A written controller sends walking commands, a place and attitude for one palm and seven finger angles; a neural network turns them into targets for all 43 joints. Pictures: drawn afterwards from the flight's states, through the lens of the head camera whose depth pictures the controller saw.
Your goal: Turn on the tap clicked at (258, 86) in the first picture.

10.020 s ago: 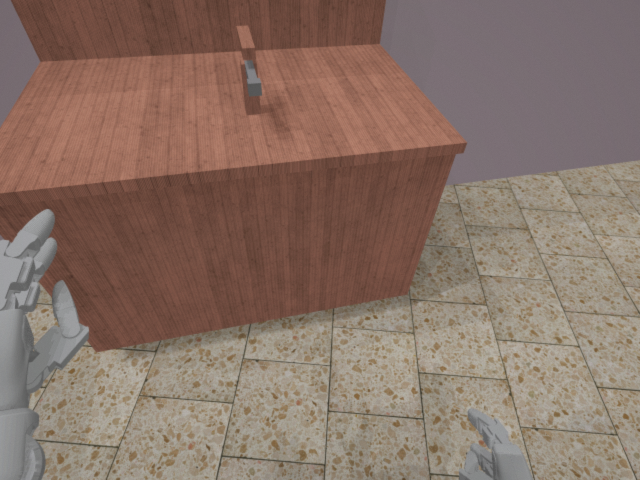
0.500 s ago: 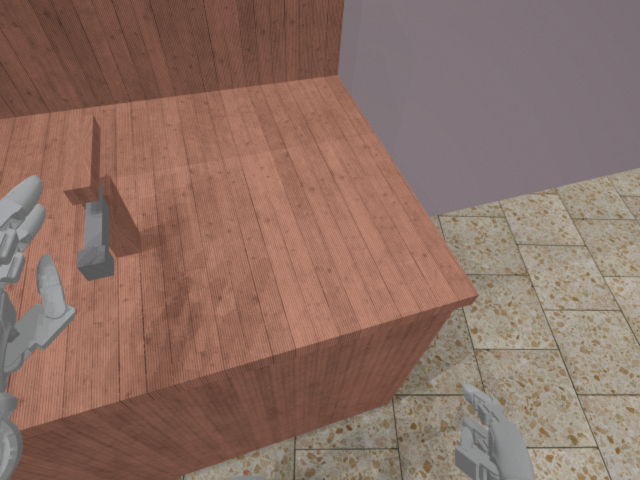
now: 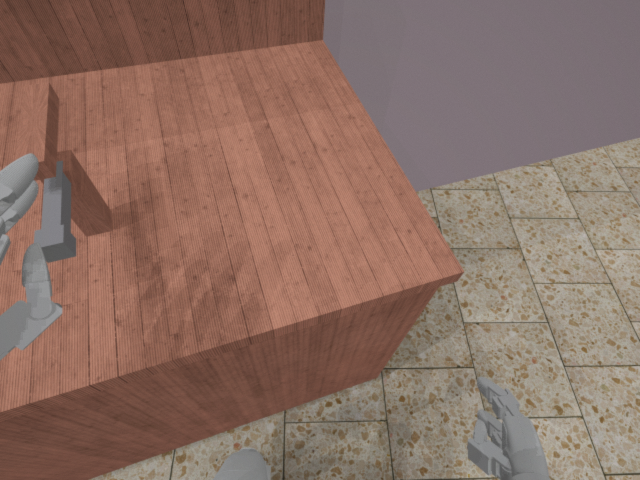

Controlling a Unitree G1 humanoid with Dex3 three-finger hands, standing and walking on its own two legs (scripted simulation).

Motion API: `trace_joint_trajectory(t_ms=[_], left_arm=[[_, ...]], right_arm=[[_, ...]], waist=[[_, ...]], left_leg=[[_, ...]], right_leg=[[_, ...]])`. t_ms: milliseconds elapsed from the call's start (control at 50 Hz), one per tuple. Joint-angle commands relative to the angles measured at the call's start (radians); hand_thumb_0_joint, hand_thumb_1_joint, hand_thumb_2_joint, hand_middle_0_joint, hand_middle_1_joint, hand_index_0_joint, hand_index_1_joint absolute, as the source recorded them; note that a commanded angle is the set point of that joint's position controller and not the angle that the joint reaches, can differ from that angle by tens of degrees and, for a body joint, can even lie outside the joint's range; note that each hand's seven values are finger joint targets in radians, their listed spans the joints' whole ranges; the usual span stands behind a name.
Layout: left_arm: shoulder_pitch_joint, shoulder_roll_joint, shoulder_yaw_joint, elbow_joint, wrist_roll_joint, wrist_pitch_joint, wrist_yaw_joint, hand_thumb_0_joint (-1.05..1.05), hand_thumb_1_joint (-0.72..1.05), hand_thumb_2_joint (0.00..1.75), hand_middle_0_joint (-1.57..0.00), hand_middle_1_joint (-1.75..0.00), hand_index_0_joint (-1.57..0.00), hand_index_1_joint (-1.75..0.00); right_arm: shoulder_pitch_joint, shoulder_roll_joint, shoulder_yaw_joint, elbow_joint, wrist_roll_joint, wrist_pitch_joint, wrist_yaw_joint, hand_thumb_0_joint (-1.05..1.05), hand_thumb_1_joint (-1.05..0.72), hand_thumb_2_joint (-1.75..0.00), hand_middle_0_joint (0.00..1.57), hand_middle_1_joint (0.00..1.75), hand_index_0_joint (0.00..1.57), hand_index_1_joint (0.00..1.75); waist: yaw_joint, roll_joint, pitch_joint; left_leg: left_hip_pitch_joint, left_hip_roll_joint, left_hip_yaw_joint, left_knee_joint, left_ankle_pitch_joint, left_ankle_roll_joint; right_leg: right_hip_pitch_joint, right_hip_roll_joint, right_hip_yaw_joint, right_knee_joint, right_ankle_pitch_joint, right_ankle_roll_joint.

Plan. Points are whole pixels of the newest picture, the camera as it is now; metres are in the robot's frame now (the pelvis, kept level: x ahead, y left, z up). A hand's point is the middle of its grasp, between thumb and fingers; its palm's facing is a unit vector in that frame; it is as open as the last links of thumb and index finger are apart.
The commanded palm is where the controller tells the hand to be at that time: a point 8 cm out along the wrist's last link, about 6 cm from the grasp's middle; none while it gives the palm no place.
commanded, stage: shuffle to correct the standing spot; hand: left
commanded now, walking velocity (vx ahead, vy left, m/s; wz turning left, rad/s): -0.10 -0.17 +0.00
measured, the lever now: (55, 243) +0.32 +0.32 +0.10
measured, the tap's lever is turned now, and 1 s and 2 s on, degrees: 0 0 0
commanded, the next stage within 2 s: come to a stop and stand still in 1.24 s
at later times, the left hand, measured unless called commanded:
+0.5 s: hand (43, 321) +0.21 +0.24 +0.17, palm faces +0.33 -0.85 -0.41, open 7.4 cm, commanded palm +0.16 +0.29 +0.18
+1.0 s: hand (41, 342) +0.20 +0.23 +0.18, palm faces +0.32 -0.78 -0.54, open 7.4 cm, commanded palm +0.13 +0.27 +0.18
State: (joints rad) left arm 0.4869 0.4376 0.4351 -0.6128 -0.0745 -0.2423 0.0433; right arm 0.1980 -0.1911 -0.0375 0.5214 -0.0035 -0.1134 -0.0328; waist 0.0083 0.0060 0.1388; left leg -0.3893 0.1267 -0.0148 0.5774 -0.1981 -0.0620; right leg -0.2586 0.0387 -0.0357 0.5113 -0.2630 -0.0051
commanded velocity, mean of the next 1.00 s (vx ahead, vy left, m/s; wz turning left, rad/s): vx -0.23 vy -0.17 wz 0.00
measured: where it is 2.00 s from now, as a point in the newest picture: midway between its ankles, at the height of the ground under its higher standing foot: outside the picture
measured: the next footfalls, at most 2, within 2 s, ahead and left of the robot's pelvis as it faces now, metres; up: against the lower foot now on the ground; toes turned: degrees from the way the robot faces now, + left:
left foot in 1.16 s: +0.02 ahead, +0.10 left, +0.00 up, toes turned +5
right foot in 1.42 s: -0.02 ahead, -0.18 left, +0.00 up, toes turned -5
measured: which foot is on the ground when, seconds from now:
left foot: down 0.00-0.98, up 1.00-1.00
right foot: down 0.00-1.00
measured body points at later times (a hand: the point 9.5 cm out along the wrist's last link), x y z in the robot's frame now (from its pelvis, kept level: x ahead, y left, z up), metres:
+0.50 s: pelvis +0.00 +0.00 -0.01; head +0.05 +0.03 +0.44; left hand +0.19 +0.29 +0.19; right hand +0.17 -0.22 -0.09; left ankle +0.06 +0.16 -0.73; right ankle +0.00 -0.12 -0.73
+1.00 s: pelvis -0.02 -0.02 -0.01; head +0.06 +0.00 +0.43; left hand +0.17 +0.27 +0.21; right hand +0.16 -0.23 -0.10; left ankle +0.06 +0.15 -0.73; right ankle +0.00 -0.12 -0.73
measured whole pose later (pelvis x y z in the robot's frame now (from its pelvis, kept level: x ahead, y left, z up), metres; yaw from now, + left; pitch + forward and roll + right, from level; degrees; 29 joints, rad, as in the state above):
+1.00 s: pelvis -0.02 -0.02 -0.01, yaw +2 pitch +0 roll -4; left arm 0.47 0.45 0.49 -0.62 -0.06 -0.30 0.05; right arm 0.17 -0.17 -0.04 0.57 -0.02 -0.18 -0.02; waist 0.02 0.05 0.19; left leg -0.47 0.14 -0.08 0.69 -0.25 -0.05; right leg -0.30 0.06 -0.10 0.56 -0.25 -0.03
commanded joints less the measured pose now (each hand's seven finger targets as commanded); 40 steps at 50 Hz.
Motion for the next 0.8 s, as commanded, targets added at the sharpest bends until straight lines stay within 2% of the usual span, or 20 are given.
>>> trace_joint_trajectory(t_ms=[0, 60, 80, 140, 160, 240, 280, 300, 360, 380, 400, 440, 500, 540, 580, 620, 680, 700, 740, 780], left_arm=[[0.004, 0.172, 0.148, -0.207, -0.014, -0.076, 0.023, 0.00, 0.90, 0.90, -0.20, -0.30, -0.20, -0.30], [0.042, 0.180, 0.162, -0.198, -0.020, -0.058, 0.033, 0.00, 0.90, 0.90, -0.20, -0.30, -0.20, -0.30], [0.045, 0.151, 0.132, -0.185, -0.027, -0.050, 0.028, 0.00, 0.90, 0.90, -0.20, -0.30, -0.20, -0.30], [0.010, 0.167, 0.146, -0.196, -0.027, -0.038, 0.032, 0.00, 0.90, 0.90, -0.20, -0.30, -0.20, -0.30], [0.002, 0.172, 0.147, -0.202, -0.022, -0.028, 0.041, 0.00, 0.90, 0.90, -0.20, -0.30, -0.20, -0.30], [-0.037, 0.149, 0.120, -0.192, -0.011, -0.016, 0.037, 0.00, 0.90, 0.90, -0.20, -0.30, -0.20, -0.30], [-0.066, 0.124, 0.086, -0.192, -0.009, -0.011, 0.040, 0.00, 0.90, 0.90, -0.20, -0.30, -0.20, -0.30], [-0.065, 0.145, 0.108, -0.198, -0.005, -0.011, 0.043, 0.00, 0.90, 0.90, -0.20, -0.30, -0.20, -0.30], [-0.057, 0.154, 0.104, -0.209, -0.005, 0.002, 0.051, 0.00, 0.90, 0.90, -0.20, -0.30, -0.20, -0.30], [-0.052, 0.124, 0.071, -0.197, -0.014, 0.002, 0.047, 0.00, 0.90, 0.90, -0.20, -0.30, -0.20, -0.30], [-0.068, 0.143, 0.088, -0.208, -0.017, 0.004, 0.050, 0.00, 0.90, 0.90, -0.20, -0.30, -0.20, -0.30], [-0.076, 0.149, 0.096, -0.206, -0.019, 0.004, 0.052, 0.00, 0.90, 0.90, -0.20, -0.30, -0.20, -0.30], [-0.066, 0.163, 0.118, -0.236, -0.017, -0.002, 0.053, 0.00, 0.90, 0.90, -0.20, -0.30, -0.20, -0.30], [-0.042, 0.167, 0.132, -0.234, -0.012, -0.015, 0.043, 0.00, 0.90, 0.90, -0.20, -0.30, -0.20, -0.30], [-0.009, 0.146, 0.116, -0.220, -0.014, -0.023, 0.036, 0.00, 0.90, 0.90, -0.20, -0.30, -0.20, -0.30], [0.002, 0.153, 0.128, -0.218, -0.014, -0.039, 0.030, 0.00, 0.90, 0.90, -0.20, -0.30, -0.20, -0.30], [0.022, 0.147, 0.119, -0.190, -0.013, -0.053, 0.039, 0.00, 0.90, 0.90, -0.20, -0.30, -0.20, -0.30], [-0.003, 0.188, 0.157, -0.221, -0.010, -0.068, 0.045, 0.00, 0.90, 0.90, -0.20, -0.30, -0.20, -0.30], [0.027, 0.191, 0.175, -0.199, -0.010, -0.084, 0.049, 0.00, 0.90, 0.90, -0.20, -0.30, -0.20, -0.30], [0.045, 0.164, 0.158, -0.184, -0.010, -0.091, 0.048, 0.00, 0.90, 0.90, -0.20, -0.30, -0.20, -0.30]], right_arm=[[-0.018, -0.122, -0.053, -0.137, 0.004, -0.060, -0.010, 0.00, -0.90, -0.90, 0.20, 0.30, 0.20, 0.30], [-0.034, -0.118, -0.043, -0.139, 0.012, -0.058, -0.012, 0.00, -0.90, -0.90, 0.20, 0.30, 0.20, 0.30], [-0.022, -0.120, -0.038, -0.134, 0.007, -0.050, -0.011, 0.00, -0.90, -0.90, 0.20, 0.30, 0.20, 0.30], [-0.025, -0.126, -0.042, -0.141, 0.009, -0.059, -0.014, 0.00, -0.90, -0.90, 0.20, 0.30, 0.20, 0.30], [-0.041, -0.127, -0.035, -0.137, 0.016, -0.059, -0.015, 0.00, -0.90, -0.90, 0.20, 0.30, 0.20, 0.30], [-0.028, -0.137, -0.040, -0.136, 0.010, -0.062, -0.007, 0.00, -0.90, -0.90, 0.20, 0.30, 0.20, 0.30], [-0.026, -0.135, -0.030, -0.122, 0.012, -0.060, -0.001, 0.00, -0.90, -0.90, 0.20, 0.30, 0.20, 0.30], [-0.024, -0.137, -0.041, -0.130, 0.012, -0.065, 0.002, 0.00, -0.90, -0.90, 0.20, 0.30, 0.20, 0.30], [-0.018, -0.125, -0.040, -0.122, 0.023, -0.068, 0.007, 0.00, -0.90, -0.90, 0.20, 0.30, 0.20, 0.30], [-0.006, -0.121, -0.034, -0.109, 0.016, -0.064, 0.007, 0.00, -0.90, -0.90, 0.20, 0.30, 0.20, 0.30], [-0.012, -0.124, -0.040, -0.114, 0.016, -0.067, 0.007, 0.00, -0.90, -0.90, 0.20, 0.30, 0.20, 0.30], [-0.023, -0.124, -0.037, -0.111, 0.018, -0.064, 0.004, 0.00, -0.90, -0.90, 0.20, 0.30, 0.20, 0.30], [-0.039, -0.128, -0.034, -0.120, 0.016, -0.056, 0.000, 0.00, -0.90, -0.90, 0.20, 0.30, 0.20, 0.30], [-0.027, -0.123, -0.033, -0.126, 0.010, -0.059, 0.005, 0.00, -0.90, -0.90, 0.20, 0.30, 0.20, 0.30], [-0.022, -0.118, -0.027, -0.117, 0.008, -0.058, 0.009, 0.00, -0.90, -0.90, 0.20, 0.30, 0.20, 0.30], [-0.005, -0.120, -0.039, -0.116, 0.010, -0.068, 0.010, 0.00, -0.90, -0.90, 0.20, 0.30, 0.20, 0.30], [0.006, -0.111, -0.042, -0.099, 0.010, -0.063, 0.006, 0.00, -0.90, -0.90, 0.20, 0.30, 0.20, 0.30], [-0.004, -0.111, -0.051, -0.103, 0.010, -0.071, 0.001, 0.00, -0.90, -0.90, 0.20, 0.30, 0.20, 0.30], [-0.020, -0.098, -0.044, -0.099, 0.003, -0.073, -0.008, 0.00, -0.90, -0.90, 0.20, 0.30, 0.20, 0.30], [-0.035, -0.102, -0.033, -0.086, -0.008, -0.065, -0.015, 0.00, -0.90, -0.90, 0.20, 0.30, 0.20, 0.30]], waist=[[-0.002, 0.057, -0.269], [-0.006, 0.067, -0.254], [-0.007, 0.058, -0.250], [-0.004, 0.063, -0.200], [-0.008, 0.073, -0.195], [0.001, 0.153, -0.185], [-0.004, 0.152, -0.186], [0.001, 0.148, -0.186], [-0.012, 0.020, -0.198], [-0.016, 0.009, -0.195], [-0.015, 0.007, -0.189], [-0.016, 0.033, -0.180], [-0.008, 0.182, -0.197], [0.002, 0.181, -0.209], [0.002, 0.153, -0.233], [0.003, 0.096, -0.253], [-0.017, -0.028, -0.277], [-0.014, -0.032, -0.279], [-0.015, -0.017, -0.262], [-0.018, 0.054, -0.262]], left_leg=[[0.188, 0.023, -0.003, -0.017, 0.145, 0.076], [0.164, 0.005, -0.011, -0.029, -0.055, 0.075], [0.137, 0.007, -0.015, -0.045, -0.124, 0.079], [0.070, 0.016, -0.037, -0.062, -0.256, 0.080], [0.100, 0.017, -0.055, -0.086, -0.257, 0.083], [-0.002, 0.084, -0.117, -0.163, -0.325, 0.109], [0.013, 0.066, -0.110, -0.160, -0.323, 0.107], [0.011, 0.066, -0.095, -0.133, -0.299, 0.106], [0.111, -0.024, -0.009, 0.020, -0.210, 0.077], [0.116, -0.037, 0.005, 0.045, -0.188, 0.075], [0.122, -0.037, 0.003, 0.055, -0.162, 0.070], [0.127, -0.017, -0.025, 0.015, -0.133, 0.075], [0.121, 0.079, -0.133, -0.120, 0.016, 0.111], [0.101, 0.116, -0.157, -0.112, 0.145, 0.121], [0.150, 0.102, -0.117, -0.072, 0.272, 0.113], [0.158, 0.071, -0.068, 0.005, 0.307, 0.092], [0.166, -0.025, 0.023, 0.121, 0.221, 0.055], [0.170, -0.037, 0.028, 0.121, 0.176, 0.049], [0.191, -0.018, 0.005, 0.057, 0.160, 0.064], [0.230, 0.069, -0.084, -0.039, 0.308, 0.107]], right_leg=[[-0.038, -0.095, 0.028, -0.076, 0.217, -0.031], [-0.077, -0.101, 0.061, -0.089, 0.099, -0.045], [-0.076, -0.089, 0.045, -0.088, 0.039, -0.033], [-0.095, -0.081, 0.052, -0.084, -0.085, -0.035], [-0.116, -0.071, 0.055, -0.087, -0.093, -0.036], [-0.018, -0.032, 0.018, -0.010, -0.119, -0.011], [-0.007, -0.023, 0.012, -0.025, -0.105, -0.009], [0.002, -0.037, 0.020, -0.043, -0.093, -0.016], [-0.082, -0.102, 0.094, -0.120, -0.011, -0.070], [-0.101, -0.115, 0.092, -0.120, 0.001, -0.077], [-0.109, -0.127, 0.101, -0.106, 0.023, -0.086], [-0.118, -0.112, 0.077, -0.075, 0.027, -0.074], [-0.053, -0.037, 0.002, 0.010, 0.042, -0.008], [0.015, -0.033, -0.002, -0.006, 0.067, -0.002], [0.037, -0.038, -0.006, -0.060, 0.142, -0.007], [0.054, -0.073, 0.011, -0.095, 0.247, -0.032], [0.009, -0.184, 0.086, -0.090, 0.457, -0.104], [-0.007, -0.211, 0.101, -0.076, 0.493, -0.117], [-0.060, -0.198, 0.082, -0.053, 0.414, -0.095], [-0.094, -0.111, 0.016, -0.001, 0.265, -0.038]])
